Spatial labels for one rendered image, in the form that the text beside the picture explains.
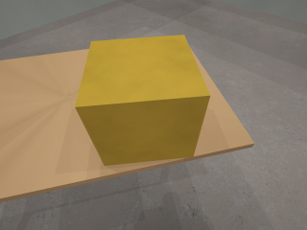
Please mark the carton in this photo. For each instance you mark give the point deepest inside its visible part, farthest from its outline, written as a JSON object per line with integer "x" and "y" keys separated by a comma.
{"x": 142, "y": 99}

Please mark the table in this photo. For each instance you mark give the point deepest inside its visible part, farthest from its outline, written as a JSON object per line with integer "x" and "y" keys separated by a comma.
{"x": 44, "y": 145}

